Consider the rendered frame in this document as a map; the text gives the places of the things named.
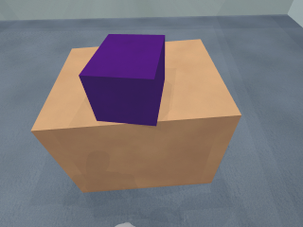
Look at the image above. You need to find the pedestal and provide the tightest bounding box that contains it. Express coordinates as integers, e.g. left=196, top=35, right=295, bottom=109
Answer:
left=31, top=39, right=241, bottom=193

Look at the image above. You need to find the carton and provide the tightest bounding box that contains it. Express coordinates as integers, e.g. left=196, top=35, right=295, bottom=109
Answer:
left=79, top=34, right=166, bottom=127

